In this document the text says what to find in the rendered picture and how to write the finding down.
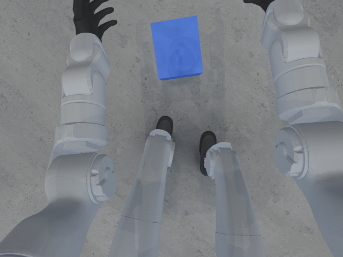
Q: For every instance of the robot right forearm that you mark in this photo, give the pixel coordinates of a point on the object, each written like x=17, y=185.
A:
x=297, y=64

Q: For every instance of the left robot hand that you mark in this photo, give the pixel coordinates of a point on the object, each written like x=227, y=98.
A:
x=86, y=21

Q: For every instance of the left robot upper arm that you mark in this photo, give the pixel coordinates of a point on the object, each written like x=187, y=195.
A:
x=76, y=187

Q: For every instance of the carton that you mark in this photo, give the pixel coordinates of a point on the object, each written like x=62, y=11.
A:
x=177, y=48

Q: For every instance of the robot left forearm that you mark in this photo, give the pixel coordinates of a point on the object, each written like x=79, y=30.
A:
x=83, y=100

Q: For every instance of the left robot shin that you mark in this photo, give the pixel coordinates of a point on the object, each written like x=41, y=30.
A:
x=159, y=132

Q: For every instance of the right robot shin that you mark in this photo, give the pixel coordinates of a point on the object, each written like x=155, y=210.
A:
x=222, y=145

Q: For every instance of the robot shin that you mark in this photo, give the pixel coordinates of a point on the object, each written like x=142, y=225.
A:
x=222, y=145
x=159, y=132

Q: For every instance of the right robot hand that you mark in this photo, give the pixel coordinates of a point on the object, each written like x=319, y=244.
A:
x=262, y=3

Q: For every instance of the right robot upper arm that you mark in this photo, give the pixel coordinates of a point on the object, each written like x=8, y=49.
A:
x=312, y=154

